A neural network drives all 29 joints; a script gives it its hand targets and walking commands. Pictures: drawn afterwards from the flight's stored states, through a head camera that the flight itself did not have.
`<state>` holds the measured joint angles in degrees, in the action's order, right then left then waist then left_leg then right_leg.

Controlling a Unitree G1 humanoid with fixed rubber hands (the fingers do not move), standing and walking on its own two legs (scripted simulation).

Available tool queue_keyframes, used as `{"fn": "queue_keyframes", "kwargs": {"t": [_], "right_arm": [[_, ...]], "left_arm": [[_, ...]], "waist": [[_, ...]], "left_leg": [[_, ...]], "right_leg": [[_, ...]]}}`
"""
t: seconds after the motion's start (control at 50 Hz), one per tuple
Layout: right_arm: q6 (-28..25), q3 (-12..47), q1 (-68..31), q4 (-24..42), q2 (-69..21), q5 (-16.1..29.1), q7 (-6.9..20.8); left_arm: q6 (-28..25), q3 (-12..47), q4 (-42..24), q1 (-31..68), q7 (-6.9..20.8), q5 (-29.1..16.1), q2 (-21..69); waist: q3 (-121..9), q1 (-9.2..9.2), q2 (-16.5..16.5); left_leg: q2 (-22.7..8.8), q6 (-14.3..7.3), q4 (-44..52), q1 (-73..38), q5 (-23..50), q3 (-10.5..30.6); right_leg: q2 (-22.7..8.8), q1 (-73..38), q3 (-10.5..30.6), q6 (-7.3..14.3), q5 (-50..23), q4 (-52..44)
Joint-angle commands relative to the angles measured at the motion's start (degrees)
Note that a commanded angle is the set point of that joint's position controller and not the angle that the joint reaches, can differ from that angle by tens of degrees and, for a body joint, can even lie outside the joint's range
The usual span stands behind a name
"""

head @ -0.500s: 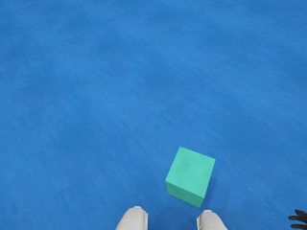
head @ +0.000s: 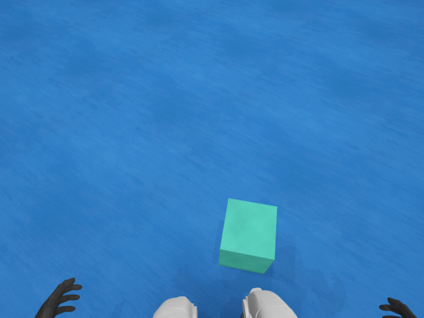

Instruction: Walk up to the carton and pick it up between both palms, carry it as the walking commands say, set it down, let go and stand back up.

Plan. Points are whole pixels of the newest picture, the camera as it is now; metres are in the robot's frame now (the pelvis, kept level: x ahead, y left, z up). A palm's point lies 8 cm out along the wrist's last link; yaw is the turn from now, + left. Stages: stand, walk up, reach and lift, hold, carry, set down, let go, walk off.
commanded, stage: walk up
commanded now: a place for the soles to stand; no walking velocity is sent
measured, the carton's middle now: (246, 237) +0.44 -0.11 -0.62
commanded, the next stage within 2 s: none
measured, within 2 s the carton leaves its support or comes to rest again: neither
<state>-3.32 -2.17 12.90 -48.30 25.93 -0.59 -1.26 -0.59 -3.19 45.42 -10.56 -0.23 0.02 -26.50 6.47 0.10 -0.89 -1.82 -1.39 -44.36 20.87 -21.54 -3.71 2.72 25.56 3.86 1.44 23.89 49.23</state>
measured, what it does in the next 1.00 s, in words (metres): steps on the spot: right foot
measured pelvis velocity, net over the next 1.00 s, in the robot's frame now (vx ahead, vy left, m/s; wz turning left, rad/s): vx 0.02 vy -0.02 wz -0.17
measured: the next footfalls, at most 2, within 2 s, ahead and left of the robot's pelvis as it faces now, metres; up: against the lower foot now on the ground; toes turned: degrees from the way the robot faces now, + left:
right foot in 0.24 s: +0.09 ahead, -0.19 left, +0.00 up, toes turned -5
left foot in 1.84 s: +0.11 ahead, +0.06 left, +0.00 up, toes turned -13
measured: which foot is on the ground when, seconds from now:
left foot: down 0.00-1.00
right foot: up 0.00-0.22, down 0.24-1.00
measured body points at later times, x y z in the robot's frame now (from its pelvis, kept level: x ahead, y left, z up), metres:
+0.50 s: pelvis +0.00 -0.01 +0.02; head +0.02 -0.01 +0.47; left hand +0.14 +0.31 -0.09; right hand +0.06 -0.34 -0.09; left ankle +0.02 +0.11 -0.71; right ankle +0.02 -0.14 -0.71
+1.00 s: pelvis +0.02 -0.02 +0.03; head +0.04 -0.02 +0.48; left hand +0.19 +0.28 -0.08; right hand +0.08 -0.36 -0.08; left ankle +0.02 +0.11 -0.71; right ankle +0.02 -0.14 -0.71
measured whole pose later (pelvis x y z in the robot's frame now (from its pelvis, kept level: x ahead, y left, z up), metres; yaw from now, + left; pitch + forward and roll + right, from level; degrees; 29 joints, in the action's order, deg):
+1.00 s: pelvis +0.02 -0.02 +0.03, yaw -9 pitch -1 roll +1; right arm -1.0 -2.1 3.0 -59.8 23.8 -0.1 0.4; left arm 0.2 -0.6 58.9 -3.7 0.5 0.5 -23.9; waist 3.9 0.8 -0.8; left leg -4.0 1.3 -26.8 8.8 -16.4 -8.4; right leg 1.3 13.5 5.8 -0.5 13.8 28.5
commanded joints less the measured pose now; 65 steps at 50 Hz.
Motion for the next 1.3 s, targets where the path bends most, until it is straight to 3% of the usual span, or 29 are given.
{"fn": "queue_keyframes", "kwargs": {"t": [0.0,0.02,0.04,0.08,0.1,0.12,0.18,0.22,0.24,0.26,0.28,0.34,0.36,0.4,0.42,0.44,0.52,0.56,0.64,0.66,0.7,0.74,0.84,0.92,0.94,1.02,1.1,1.2,1.28], "right_arm": [[-1.5,-5.1,1.3,2.1,16.8,0.3,-0.8],[-1.5,-4.3,0.2,2.1,16.0,0.2,-0.9],[-1.0,-4.8,-0.5,2.5,16.4,-0.2,-0.6],[-0.2,-4.1,-3.1,3.1,14.6,-0.5,0.1],[0.1,-4.5,-2.1,3.3,15.7,-0.7,0.3],[0.4,-4.7,-2.3,3.3,15.4,-0.5,0.6],[1.4,-4.0,-1.9,1.2,13.8,-0.5,0.9],[1.2,-2.8,-0.4,1.3,10.7,0.8,0.7],[0.9,-2.0,-1.9,2.0,9.1,1.4,0.6],[1.2,-1.9,-0.5,1.0,8.6,1.5,0.3],[1.2,-2.4,-0.8,0.0,9.1,0.9,0.6],[0.4,-2.3,-2.5,-3.2,10.7,0.0,0.9],[0.2,-2.4,-3.2,-3.2,13.6,0.3,0.7],[0.3,-2.7,-4.8,-3.7,14.3,0.0,1.0],[0.4,-2.4,-6.7,-4.7,13.6,0.0,0.8],[0.3,-1.9,-7.8,-4.5,12.9,-0.2,0.8],[1.1,-1.9,-8.2,-5.3,8.8,0.6,1.2],[0.9,-1.3,-7.0,-7.3,9.6,1.4,1.4],[0.5,-1.9,-7.8,-8.6,10.8,0.6,1.3],[0.6,-2.4,-7.2,-8.5,11.1,0.1,1.0],[1.0,-2.9,-8.5,-8.3,12.5,0.3,0.9],[1.2,-2.4,-11.9,-8.1,10.7,0.9,1.0],[1.4,-1.9,-11.5,-8.9,8.0,0.4,1.1],[1.6,-1.9,-10.7,-8.4,8.8,0.8,1.4],[1.7,-2.4,-10.7,-8.8,9.2,0.4,1.4],[1.5,-3.2,-10.8,-9.4,11.0,-0.2,1.2],[1.8,-3.1,-12.8,-7.4,11.9,0.1,1.0],[2.5,-3.5,-13.7,-7.9,8.8,0.4,1.3],[2.7,-2.7,-11.9,-7.8,8.3,0.9,1.5]], "left_arm": [[0.7,-2.9,-2.0,1.1,-0.1,0.1,-10.3],[0.8,-2.8,-0.4,-0.6,0.4,-0.5,-9.8],[0.8,-3.1,0.6,0.4,0.6,-0.5,-9.3],[0.6,-3.1,2.3,-0.4,1.8,0.0,-8.3],[0.9,-2.7,2.5,-0.5,1.8,0.2,-9.0],[0.7,-2.8,2.8,-1.5,1.6,0.8,-7.8],[0.3,-2.4,4.6,0.1,1.4,0.8,-7.1],[-0.6,-3.1,4.5,-1.7,0.3,2.0,-11.0],[-1.1,-3.1,4.9,0.4,0.0,1.5,-14.0],[-1.1,-2.5,4.2,2.6,0.2,1.0,-13.9],[-1.0,-2.3,4.1,3.4,0.4,0.7,-12.7],[0.1,-0.6,4.5,6.8,0.6,0.4,-9.2],[0.1,-1.4,5.2,6.5,0.8,0.4,-10.7],[0.1,-0.2,7.9,3.0,0.8,0.5,-8.4],[0.2,0.2,8.3,3.2,0.7,0.3,-7.5],[-0.2,0.0,8.7,3.2,1.0,0.4,-8.4],[-0.5,0.0,9.2,6.5,0.4,0.5,-9.6],[-0.7,0.0,9.2,7.3,0.4,0.5,-8.7],[-0.5,0.5,9.8,7.8,0.6,-0.2,-7.8],[-0.5,0.2,10.0,8.5,0.6,0.4,-8.2],[0.0,0.8,10.5,8.4,0.7,0.5,-7.9],[-0.2,0.3,12.3,5.3,0.6,-0.1,-8.4],[-0.2,0.4,10.6,9.3,0.5,0.0,-8.7],[0.0,0.2,10.5,8.1,0.4,0.4,-9.2],[0.1,0.3,11.0,8.9,0.4,0.5,-8.6],[0.4,0.4,10.0,8.5,0.5,0.5,-8.1],[1.0,0.6,10.2,7.8,1.0,0.3,-7.9],[0.1,0.0,11.0,5.7,0.8,0.4,-9.1],[0.4,0.4,10.3,7.5,0.5,1.0,-10.1]], "waist": [[-4.2,1.97,5.2],[-2.6,0.5,5.7],[-1.9,1.04,11.1],[-2.8,0.87,11.4],[-3.2,1.5,8.0],[-4.6,1.45,10.8],[-4.5,-0.06,9.8],[-7.5,-1.13,0.2],[-6.8,0.37,-2.6],[-10.6,1.13,-1.6],[-9.6,1.01,-2.8],[-2.8,2.45,-2.1],[-1.9,0.82,-1.5],[-3.6,0.12,5.8],[-3.7,-0.73,8.0],[-3.5,-0.63,3.5],[-3.9,1.0,-3.5],[-7.8,1.16,-6.0],[-9.1,0.46,2.6],[-10.3,1.25,-0.4],[-7.1,1.18,1.1],[-9.9,-0.9,1.9],[-6.8,0.43,-2.2],[-11.6,1.21,-1.2],[-9.8,0.93,-4.0],[-9.0,0.95,3.2],[-5.8,-0.09,5.8],[-9.2,-0.75,0.6],[-7.0,1.05,-4.5]], "left_leg": [[-23.0,-13.8,20.8,-9.3,15.2,27.1],[-19.0,-10.8,20.8,-8.5,14.9,20.9],[-17.4,-10.0,21.5,-8.1,14.4,17.1],[-13.4,-9.1,21.6,-3.3,7.7,9.6],[-13.1,-8.6,22.1,-1.4,3.8,10.3],[-13.8,-8.7,20.7,-3.3,7.0,9.5],[-11.8,-6.2,15.4,-4.0,14.4,6.3],[-10.1,-2.8,5.9,-0.1,21.7,4.5],[-2.7,0.5,3.2,1.9,11.5,1.2],[-1.1,-0.3,6.3,-4.3,-4.2,1.8],[-0.2,-0.3,8.5,-4.4,-5.5,1.2],[-3.9,-0.9,19.1,-6.6,-5.1,7.2],[-8.9,-2.1,21.6,-5.0,-5.6,11.4],[-13.3,-4.3,24.8,-6.6,-2.8,14.8],[-12.0,-3.7,24.2,-3.4,-1.8,11.1],[-9.9,-2.6,22.0,-3.6,4.0,8.0],[-2.5,0.0,16.6,-8.0,1.6,1.5],[-2.8,-0.1,18.1,-11.6,2.1,2.4],[-6.2,-1.0,21.5,-14.2,8.2,3.3],[-8.3,-1.5,22.1,-15.3,11.9,4.5],[-10.8,-2.6,21.8,-15.7,17.3,5.6],[-9.9,-2.4,21.9,-14.7,13.9,3.2],[-3.8,0.3,20.5,-13.1,5.9,0.5],[-4.5,-0.3,19.1,-18.1,9.7,0.6],[-6.0,-0.1,20.2,-17.1,12.7,0.3],[-9.7,-1.7,23.5,-17.6,13.2,2.7],[-12.6,-3.6,25.9,-13.6,7.0,3.2],[-6.0,-1.0,19.9,-16.7,8.0,-2.4],[-4.4,-0.2,19.7,-19.6,6.8,-0.3]], "right_leg": [[-2.7,7.5,5.7,-0.2,7.3,11.5],[-2.4,7.0,5.0,-0.4,5.6,9.2],[-2.3,6.2,1.9,-0.4,1.7,7.9],[-2.4,-2.4,-2.7,-0.8,2.0,0.5],[-1.5,-5.2,-5.5,-1.1,0.6,-1.1],[-1.6,-6.7,-7.3,-0.8,0.4,-4.9],[-0.1,-13.9,-7.6,1.5,-3.3,-21.3],[-7.9,-22.2,4.4,4.1,-19.6,-22.1],[-14.0,-16.3,15.2,8.8,-24.8,-22.0],[-16.1,-12.4,14.1,11.3,-17.5,-20.8],[-14.8,-11.7,12.6,10.1,-12.9,-21.2],[-8.5,-2.6,7.1,3.0,-7.0,-20.2],[-5.5,-3.4,3.5,2.0,-4.5,-16.4],[-4.3,-7.3,1.3,1.0,-6.0,-15.7],[-5.1,-10.5,0.9,0.8,-7.9,-18.4],[-5.7,-13.0,2.3,1.2,-16.8,-19.9],[-10.6,-10.1,10.9,4.4,-15.7,-26.0],[-9.9,-10.2,10.9,4.0,-15.1,-26.2],[-7.8,-9.2,5.8,1.8,-21.6,-22.2],[-6.7,-11.4,4.2,2.0,-23.6,-20.4],[-5.4,-9.0,1.8,0.8,-26.1,-18.6],[-6.2,-13.3,2.4,1.0,-27.4,-20.0],[-9.1,-10.5,9.9,3.7,-26.0,-25.2],[-9.0,-10.9,9.8,4.2,-27.8,-25.7],[-8.2,-12.6,7.7,3.0,-30.4,-24.7],[-5.8,-9.9,4.5,2.4,-26.4,-20.3],[-4.7,-10.6,1.7,0.4,-22.8,-19.6],[-7.8,-12.1,8.0,3.5,-28.9,-24.2],[-8.1,-7.5,10.8,3.7,-27.2,-27.6]]}}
